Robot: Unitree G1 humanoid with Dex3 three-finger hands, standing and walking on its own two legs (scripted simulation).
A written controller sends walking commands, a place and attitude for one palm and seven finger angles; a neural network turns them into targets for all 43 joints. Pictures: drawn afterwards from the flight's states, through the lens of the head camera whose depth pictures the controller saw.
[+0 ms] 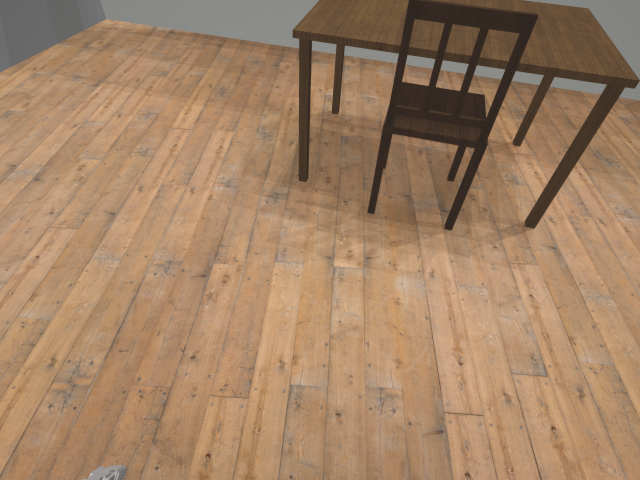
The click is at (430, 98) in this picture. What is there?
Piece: chair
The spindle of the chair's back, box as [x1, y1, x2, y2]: [423, 23, 451, 111]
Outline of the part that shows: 451,24 444,24 423,106 424,111 428,111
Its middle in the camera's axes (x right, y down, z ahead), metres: +0.39 -0.57 +1.31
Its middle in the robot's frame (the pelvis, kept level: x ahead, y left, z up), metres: +1.38 -0.32 -0.07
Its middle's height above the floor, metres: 0.70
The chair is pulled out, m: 0.00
